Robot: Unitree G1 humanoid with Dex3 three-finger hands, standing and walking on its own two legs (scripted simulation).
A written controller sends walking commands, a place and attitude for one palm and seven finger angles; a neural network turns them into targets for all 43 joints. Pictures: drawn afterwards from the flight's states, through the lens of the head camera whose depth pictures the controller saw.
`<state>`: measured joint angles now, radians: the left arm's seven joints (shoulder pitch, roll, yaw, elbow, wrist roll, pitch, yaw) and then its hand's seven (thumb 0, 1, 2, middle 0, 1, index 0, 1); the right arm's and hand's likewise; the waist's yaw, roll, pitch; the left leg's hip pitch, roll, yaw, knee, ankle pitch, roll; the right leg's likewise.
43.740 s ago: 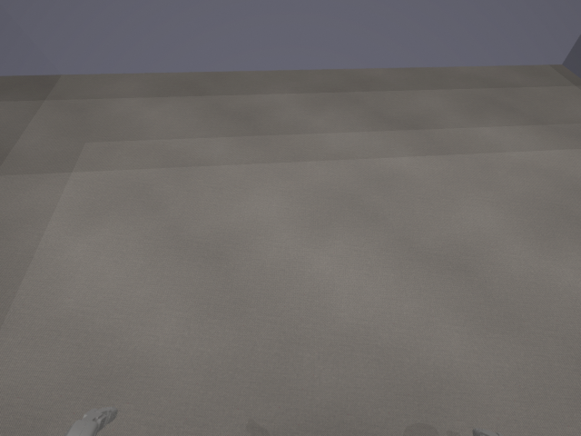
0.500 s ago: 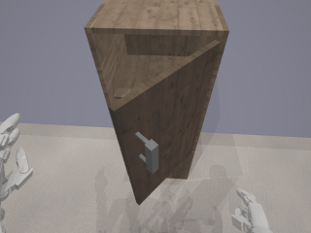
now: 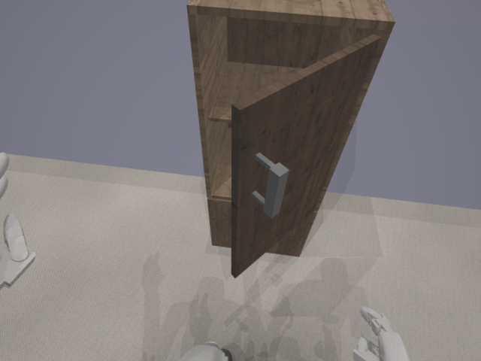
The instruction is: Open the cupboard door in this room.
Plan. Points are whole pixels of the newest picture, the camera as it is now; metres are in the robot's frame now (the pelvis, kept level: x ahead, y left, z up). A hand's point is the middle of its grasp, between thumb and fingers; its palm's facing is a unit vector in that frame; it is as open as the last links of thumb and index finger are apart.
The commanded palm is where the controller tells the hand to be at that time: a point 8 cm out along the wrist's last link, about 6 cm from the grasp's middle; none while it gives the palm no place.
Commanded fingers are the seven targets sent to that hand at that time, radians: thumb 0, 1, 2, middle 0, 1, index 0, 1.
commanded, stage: step back with the hand held close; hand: left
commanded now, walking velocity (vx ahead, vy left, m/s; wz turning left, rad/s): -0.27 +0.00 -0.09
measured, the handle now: (266, 185) +0.40 -0.01 +0.06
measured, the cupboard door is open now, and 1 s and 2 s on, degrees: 49 49 49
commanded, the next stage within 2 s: stop stepping back and stand still in 0.22 s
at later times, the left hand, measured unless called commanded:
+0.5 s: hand out of the picture +0.10 +0.26 +0.17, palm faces +0.30 -0.82 -0.49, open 7.4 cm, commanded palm +0.04 +0.30 +0.19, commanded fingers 0.00 0.90 0.90 -0.20 -0.30 -0.20 -0.30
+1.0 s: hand out of the picture +0.01 +0.26 +0.19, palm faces +0.35 -0.79 -0.50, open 7.4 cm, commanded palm -0.03 +0.30 +0.19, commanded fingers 0.00 0.90 0.90 -0.20 -0.30 -0.20 -0.30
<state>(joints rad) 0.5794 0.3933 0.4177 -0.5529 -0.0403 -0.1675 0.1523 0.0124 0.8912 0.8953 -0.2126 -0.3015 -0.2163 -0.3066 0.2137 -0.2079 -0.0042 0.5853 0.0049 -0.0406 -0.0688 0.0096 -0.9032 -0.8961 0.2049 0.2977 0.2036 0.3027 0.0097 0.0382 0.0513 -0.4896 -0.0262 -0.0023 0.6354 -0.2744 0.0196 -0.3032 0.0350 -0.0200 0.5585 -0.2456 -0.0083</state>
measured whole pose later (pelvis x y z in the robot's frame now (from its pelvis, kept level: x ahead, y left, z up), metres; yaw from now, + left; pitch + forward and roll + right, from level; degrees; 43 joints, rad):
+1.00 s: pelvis -0.19 +0.02 +0.01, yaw -5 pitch +0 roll +1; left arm 0.60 0.44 0.43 -0.53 -0.02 -0.21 0.11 0.01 0.89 0.89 -0.22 -0.30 -0.22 -0.31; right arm 0.27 -0.21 -0.02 0.70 -0.02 -0.08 -0.07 0.01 -0.90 -0.90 0.20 0.30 0.20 0.30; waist 0.02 -0.04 -0.06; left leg -0.64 0.00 0.02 1.20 -0.26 -0.02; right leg -0.29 0.03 -0.08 0.55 -0.31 -0.08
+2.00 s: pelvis -0.19 +0.05 +0.01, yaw -2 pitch -1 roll +1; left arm 0.24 0.18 -0.02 0.82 0.02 0.06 0.00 0.01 0.91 0.90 -0.20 -0.30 -0.20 -0.30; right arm 0.19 -0.24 0.01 0.90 -0.03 0.01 0.00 0.00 -0.91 -0.90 0.20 0.30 0.20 0.30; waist -0.03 -0.02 0.07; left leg -0.29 -0.02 -0.01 0.55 -0.25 0.00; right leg -0.29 0.00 -0.11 0.57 -0.27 -0.06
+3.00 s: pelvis -0.16 +0.06 +0.02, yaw -3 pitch -1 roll +0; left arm 0.27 0.12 0.02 1.15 0.00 -0.01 0.03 0.00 0.91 0.90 -0.20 -0.30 -0.20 -0.30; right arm 0.27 -0.14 0.00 1.14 -0.03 0.00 -0.03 0.00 -0.91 -0.90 0.20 0.30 0.20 0.30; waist 0.00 0.02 0.05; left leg -0.17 -0.02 0.01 0.41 -0.22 0.01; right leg -0.18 0.01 -0.09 0.42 -0.22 -0.04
